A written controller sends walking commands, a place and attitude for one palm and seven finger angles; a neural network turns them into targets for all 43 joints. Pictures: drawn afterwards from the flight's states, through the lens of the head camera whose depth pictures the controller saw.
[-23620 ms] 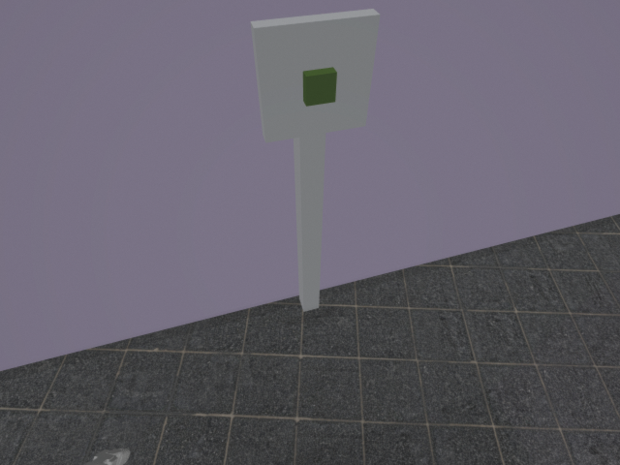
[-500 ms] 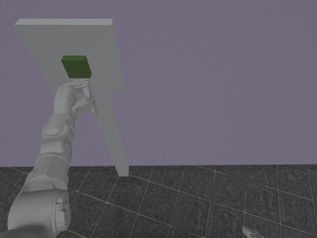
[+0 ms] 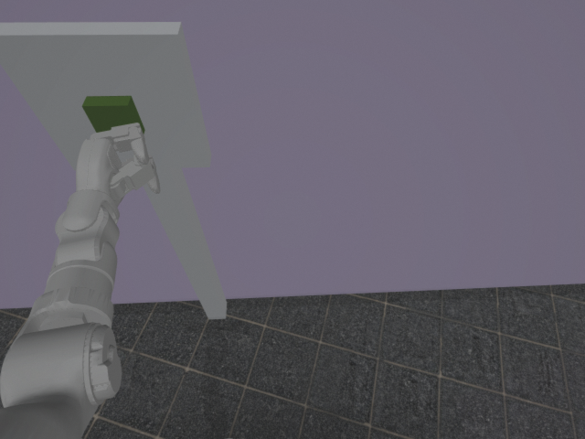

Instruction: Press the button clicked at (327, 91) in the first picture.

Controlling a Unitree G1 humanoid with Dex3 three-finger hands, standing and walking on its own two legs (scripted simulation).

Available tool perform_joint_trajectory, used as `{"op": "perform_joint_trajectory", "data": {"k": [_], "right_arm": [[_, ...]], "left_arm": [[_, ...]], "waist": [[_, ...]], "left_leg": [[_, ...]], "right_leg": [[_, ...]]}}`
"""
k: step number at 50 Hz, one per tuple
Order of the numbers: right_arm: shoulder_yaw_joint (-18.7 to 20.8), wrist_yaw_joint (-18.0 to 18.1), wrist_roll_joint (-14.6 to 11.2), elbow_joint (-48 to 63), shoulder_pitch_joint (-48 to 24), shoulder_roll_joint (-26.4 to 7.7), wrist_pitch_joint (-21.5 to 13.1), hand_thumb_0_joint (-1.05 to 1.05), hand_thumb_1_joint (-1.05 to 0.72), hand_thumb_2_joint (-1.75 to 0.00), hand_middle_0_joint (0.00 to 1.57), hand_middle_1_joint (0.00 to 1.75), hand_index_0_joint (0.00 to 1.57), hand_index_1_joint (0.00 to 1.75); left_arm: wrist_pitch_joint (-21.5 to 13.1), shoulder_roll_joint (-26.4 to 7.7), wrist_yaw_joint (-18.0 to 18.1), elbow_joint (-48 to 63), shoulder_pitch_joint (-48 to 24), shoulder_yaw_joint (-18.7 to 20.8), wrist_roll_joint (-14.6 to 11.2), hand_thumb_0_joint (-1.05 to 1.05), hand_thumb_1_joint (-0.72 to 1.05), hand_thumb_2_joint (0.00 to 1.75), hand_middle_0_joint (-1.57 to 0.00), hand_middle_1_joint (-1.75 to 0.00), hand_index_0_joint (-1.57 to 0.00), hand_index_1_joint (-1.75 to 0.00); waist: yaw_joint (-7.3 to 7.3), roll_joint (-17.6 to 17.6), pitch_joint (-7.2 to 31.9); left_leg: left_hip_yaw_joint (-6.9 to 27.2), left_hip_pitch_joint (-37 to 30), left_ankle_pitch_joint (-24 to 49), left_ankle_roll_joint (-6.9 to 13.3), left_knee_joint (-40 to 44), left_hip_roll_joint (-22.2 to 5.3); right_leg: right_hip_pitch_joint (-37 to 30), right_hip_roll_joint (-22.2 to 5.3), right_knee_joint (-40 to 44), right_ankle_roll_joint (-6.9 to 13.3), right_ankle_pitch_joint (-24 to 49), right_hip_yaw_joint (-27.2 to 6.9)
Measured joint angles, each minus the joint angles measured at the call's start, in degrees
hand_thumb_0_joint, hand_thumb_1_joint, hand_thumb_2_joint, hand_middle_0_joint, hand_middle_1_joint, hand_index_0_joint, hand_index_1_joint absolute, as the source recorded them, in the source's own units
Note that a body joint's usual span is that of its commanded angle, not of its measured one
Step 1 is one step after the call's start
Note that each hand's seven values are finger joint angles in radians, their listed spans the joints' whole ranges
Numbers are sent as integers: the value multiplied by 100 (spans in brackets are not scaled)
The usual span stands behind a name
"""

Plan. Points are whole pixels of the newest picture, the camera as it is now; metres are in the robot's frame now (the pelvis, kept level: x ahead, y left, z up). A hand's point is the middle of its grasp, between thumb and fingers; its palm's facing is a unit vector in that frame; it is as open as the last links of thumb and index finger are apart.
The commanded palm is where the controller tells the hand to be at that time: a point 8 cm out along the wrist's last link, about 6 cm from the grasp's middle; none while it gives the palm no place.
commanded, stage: press the button with the knuckle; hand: left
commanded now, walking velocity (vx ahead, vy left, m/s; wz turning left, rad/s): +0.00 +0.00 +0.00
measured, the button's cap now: (116, 117) +0.52 +0.23 +0.15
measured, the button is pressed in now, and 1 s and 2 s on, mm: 0 12 0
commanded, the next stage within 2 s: hold the button down briefly in 0.66 s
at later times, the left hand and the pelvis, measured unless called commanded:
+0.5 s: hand (146, 158) +0.47 +0.19 +0.11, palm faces +0.00 -1.00 -0.02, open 2.8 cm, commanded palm +0.47 +0.24 +0.12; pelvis -0.02 +0.00 -0.01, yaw +1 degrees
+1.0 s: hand (147, 156) +0.48 +0.19 +0.11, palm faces +0.02 -1.00 -0.02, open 2.9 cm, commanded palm +0.49 +0.24 +0.12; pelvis -0.04 +0.01 -0.02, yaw +1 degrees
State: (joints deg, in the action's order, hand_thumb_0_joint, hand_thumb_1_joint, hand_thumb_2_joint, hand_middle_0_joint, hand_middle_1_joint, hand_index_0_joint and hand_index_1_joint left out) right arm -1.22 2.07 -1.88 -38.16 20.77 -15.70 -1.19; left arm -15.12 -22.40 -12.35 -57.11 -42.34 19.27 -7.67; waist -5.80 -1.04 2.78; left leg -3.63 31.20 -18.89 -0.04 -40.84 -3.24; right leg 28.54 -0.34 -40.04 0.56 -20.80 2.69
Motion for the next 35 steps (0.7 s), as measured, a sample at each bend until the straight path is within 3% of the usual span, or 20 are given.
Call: {"op": "perform_joint_trajectory", "data": {"k": [15,35], "right_arm": [[-47,-5,14,-2,24,-5,96,0,-90,-90,20,30,21,30],[-142,-6,112,-172,236,-69,-109,0,-90,-90,20,30,21,30]], "left_arm": [[-78,-247,-152,-647,-490,111,91,-2,84,90,-130,-150,-130,-150],[-181,-724,-90,-1639,-1578,52,338,-3,78,95,-130,-150,-136,-150]], "waist": [[-89,-9,7],[-363,-8,-29]], "left_leg": [[53,237,0,7,-148,-21],[192,1009,85,55,-529,-4]], "right_leg": [[196,19,-95,1,14,43],[869,-4,-384,-27,106,162]]}}
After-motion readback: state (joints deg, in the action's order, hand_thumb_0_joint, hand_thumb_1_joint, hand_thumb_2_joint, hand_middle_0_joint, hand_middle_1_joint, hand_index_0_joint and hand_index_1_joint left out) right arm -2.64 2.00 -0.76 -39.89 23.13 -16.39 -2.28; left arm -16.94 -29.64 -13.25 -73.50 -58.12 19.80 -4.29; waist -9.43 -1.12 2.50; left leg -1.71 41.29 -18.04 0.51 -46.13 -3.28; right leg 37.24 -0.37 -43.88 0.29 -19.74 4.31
